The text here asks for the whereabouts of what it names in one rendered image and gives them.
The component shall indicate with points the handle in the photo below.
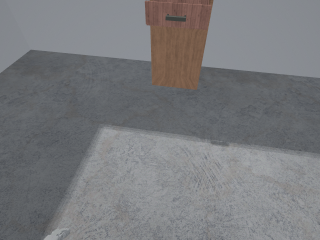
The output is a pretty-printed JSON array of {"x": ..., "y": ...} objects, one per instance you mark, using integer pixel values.
[{"x": 175, "y": 18}]

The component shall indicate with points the robot left hand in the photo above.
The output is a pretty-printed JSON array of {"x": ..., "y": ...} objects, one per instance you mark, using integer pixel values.
[{"x": 58, "y": 234}]

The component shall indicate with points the drawer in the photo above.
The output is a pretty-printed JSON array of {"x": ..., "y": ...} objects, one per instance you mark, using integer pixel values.
[{"x": 197, "y": 13}]

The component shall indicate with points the cabinet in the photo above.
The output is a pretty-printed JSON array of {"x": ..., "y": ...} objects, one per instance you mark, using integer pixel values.
[{"x": 177, "y": 55}]

